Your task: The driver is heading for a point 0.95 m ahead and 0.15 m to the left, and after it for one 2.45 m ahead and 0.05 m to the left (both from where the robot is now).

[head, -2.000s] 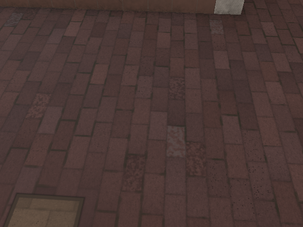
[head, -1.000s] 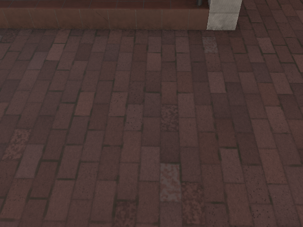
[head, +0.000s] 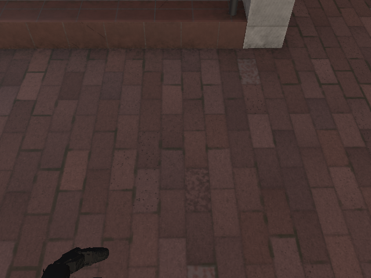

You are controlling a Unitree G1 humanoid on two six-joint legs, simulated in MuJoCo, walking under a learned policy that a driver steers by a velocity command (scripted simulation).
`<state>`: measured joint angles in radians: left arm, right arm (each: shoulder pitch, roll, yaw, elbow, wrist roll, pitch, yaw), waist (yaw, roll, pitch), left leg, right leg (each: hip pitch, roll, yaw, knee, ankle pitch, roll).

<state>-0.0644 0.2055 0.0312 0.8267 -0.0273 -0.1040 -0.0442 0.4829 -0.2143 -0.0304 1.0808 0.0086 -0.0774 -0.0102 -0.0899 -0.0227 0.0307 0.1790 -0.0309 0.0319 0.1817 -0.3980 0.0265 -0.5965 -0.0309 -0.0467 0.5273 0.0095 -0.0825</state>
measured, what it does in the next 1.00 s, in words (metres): walks ahead: right foot, then left foot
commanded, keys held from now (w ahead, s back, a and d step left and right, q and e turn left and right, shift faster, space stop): w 1.00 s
